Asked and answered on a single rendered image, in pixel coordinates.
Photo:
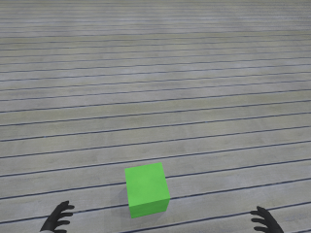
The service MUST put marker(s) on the robot right hand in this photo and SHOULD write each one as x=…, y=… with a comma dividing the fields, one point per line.
x=269, y=221

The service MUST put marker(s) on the robot left hand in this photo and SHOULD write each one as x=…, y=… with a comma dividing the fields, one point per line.
x=53, y=220

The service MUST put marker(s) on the carton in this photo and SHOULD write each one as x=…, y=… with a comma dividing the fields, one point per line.
x=147, y=190

